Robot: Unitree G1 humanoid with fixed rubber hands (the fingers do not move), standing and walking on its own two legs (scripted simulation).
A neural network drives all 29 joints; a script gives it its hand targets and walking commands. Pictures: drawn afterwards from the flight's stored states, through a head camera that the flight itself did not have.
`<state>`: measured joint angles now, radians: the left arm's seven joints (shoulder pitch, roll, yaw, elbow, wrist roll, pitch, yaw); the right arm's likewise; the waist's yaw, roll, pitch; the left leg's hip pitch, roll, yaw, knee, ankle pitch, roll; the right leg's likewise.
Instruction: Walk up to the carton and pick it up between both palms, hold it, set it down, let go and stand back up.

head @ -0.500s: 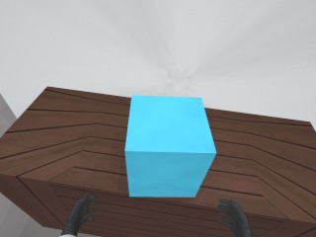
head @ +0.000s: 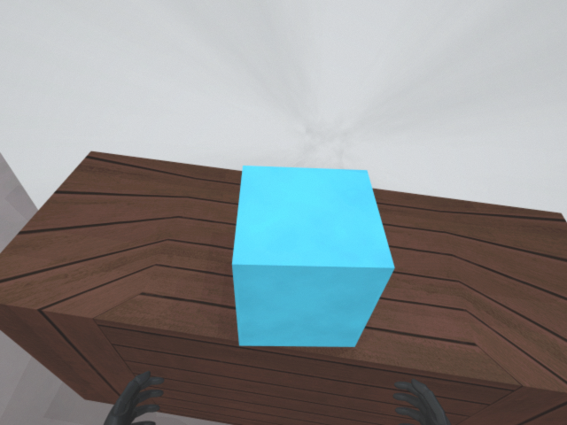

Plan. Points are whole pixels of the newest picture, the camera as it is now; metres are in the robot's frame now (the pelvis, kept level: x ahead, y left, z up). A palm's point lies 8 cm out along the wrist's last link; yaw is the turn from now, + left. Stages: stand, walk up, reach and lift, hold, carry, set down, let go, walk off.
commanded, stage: let go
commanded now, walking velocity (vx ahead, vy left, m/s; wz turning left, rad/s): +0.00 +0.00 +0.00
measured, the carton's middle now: (301, 260) +0.41 -0.02 -0.01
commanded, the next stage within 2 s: stand in 0.40 s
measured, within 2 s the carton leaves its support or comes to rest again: neither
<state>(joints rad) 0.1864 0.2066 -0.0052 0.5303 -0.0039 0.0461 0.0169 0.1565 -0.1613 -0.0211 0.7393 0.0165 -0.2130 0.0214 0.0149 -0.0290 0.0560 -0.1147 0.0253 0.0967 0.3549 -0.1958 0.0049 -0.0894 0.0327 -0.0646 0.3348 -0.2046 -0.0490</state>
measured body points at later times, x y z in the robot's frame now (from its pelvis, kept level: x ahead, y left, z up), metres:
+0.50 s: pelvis -0.01 +0.00 +0.00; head +0.00 +0.01 +0.45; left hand +0.17 +0.24 -0.09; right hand +0.15 -0.23 -0.10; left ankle +0.00 +0.11 -0.75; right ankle -0.01 -0.09 -0.75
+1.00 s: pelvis -0.01 +0.00 +0.00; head -0.01 +0.01 +0.45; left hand +0.07 +0.26 -0.13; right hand +0.07 -0.24 -0.13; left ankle +0.00 +0.11 -0.75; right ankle -0.01 -0.08 -0.75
